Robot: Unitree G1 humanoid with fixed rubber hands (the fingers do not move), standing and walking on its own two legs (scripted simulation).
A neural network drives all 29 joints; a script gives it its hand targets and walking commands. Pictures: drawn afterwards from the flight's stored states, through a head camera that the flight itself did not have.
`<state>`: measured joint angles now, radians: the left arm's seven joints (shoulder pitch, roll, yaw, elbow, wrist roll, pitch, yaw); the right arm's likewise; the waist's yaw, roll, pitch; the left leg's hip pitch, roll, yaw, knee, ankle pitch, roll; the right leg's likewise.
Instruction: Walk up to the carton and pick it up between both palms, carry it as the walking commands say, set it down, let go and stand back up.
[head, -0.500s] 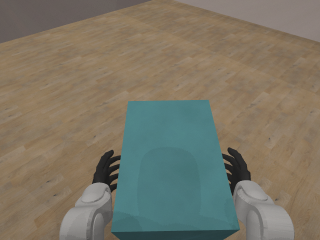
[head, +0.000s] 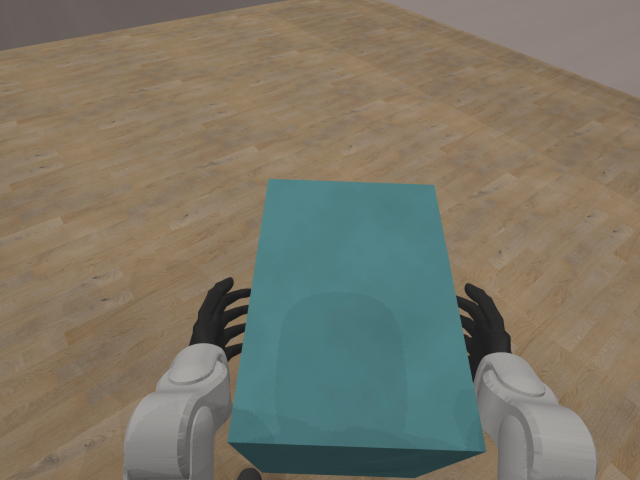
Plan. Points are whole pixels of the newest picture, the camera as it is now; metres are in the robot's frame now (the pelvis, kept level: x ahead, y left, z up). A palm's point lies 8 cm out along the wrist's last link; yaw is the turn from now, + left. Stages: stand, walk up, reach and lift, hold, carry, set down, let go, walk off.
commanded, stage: carry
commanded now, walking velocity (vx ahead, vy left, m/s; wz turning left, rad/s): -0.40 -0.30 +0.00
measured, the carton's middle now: (344, 334) +0.31 +0.01 +0.04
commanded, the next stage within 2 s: none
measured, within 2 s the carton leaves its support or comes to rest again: neither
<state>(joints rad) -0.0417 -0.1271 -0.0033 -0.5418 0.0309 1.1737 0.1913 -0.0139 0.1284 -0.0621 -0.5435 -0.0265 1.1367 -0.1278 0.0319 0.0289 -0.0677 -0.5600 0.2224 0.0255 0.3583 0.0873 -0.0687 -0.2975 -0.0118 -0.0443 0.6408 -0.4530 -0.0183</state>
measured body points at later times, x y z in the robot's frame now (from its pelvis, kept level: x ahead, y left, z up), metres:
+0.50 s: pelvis -0.23 -0.13 +0.02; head -0.20 -0.08 +0.46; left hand +0.01 +0.04 +0.06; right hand +0.03 -0.26 +0.09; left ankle -0.21 -0.06 -0.72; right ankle -0.22 -0.31 -0.59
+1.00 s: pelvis -0.45 -0.30 +0.00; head -0.43 -0.32 +0.45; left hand -0.20 -0.17 +0.07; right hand -0.21 -0.47 +0.06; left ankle -0.48 -0.23 -0.63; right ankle -0.41 -0.42 -0.72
